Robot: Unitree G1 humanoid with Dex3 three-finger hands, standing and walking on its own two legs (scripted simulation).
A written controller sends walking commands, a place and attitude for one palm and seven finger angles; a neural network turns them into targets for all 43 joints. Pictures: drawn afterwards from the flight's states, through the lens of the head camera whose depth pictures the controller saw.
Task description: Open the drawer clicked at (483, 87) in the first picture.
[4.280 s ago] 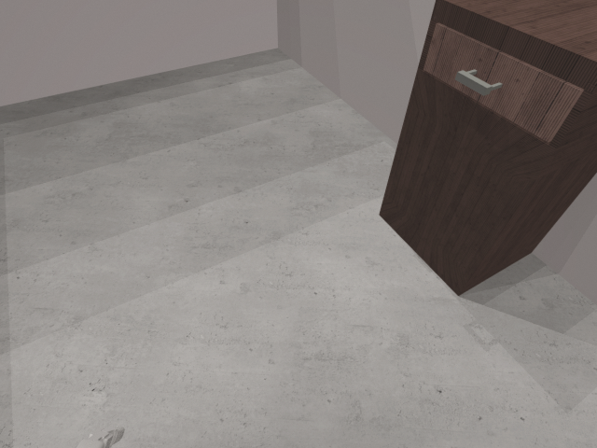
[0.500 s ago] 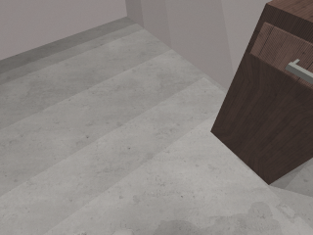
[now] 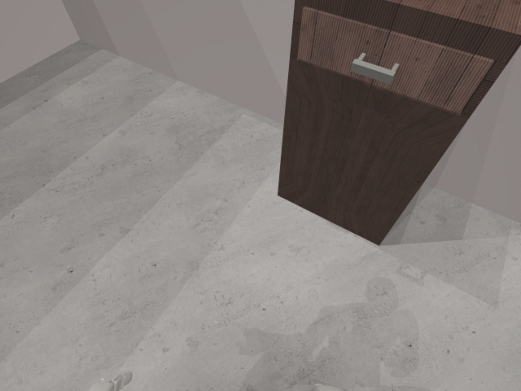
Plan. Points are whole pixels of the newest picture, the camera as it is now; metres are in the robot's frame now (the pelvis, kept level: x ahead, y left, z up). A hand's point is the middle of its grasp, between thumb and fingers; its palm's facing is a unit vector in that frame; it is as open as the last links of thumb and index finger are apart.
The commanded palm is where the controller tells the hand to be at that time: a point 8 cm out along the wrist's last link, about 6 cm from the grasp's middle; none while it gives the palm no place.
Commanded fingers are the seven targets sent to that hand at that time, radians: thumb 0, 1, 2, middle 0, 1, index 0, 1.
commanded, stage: turn to face it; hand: left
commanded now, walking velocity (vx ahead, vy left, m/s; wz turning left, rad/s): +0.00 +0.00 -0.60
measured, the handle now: (375, 66) +0.82 -0.25 +0.02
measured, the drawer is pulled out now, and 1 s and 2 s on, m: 0.00 0.00 0.00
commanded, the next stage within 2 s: take the last steps up to it in 0.74 s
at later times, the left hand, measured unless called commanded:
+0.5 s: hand out of the picture +0.13 +0.19 -0.17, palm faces -0.21 -0.95 -0.22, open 7.4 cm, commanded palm none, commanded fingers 0.00 0.90 0.90 -0.20 -0.30 -0.20 -0.30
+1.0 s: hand (189, 370) +0.17 +0.14 -0.16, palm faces -0.48 -0.85 -0.21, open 7.4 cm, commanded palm none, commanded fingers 0.00 0.90 0.90 -0.20 -0.30 -0.20 -0.30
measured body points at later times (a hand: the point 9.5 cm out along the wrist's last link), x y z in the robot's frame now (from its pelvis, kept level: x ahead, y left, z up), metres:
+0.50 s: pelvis +0.01 +0.01 +0.00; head +0.05 +0.01 +0.44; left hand +0.14 +0.24 -0.15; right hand +0.06 -0.27 -0.13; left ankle +0.05 +0.12 -0.73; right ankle -0.01 -0.12 -0.73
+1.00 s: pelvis +0.00 +0.01 +0.00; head +0.01 -0.01 +0.45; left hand +0.19 +0.18 -0.14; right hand -0.13 -0.20 -0.16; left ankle +0.05 +0.11 -0.73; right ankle -0.08 -0.07 -0.74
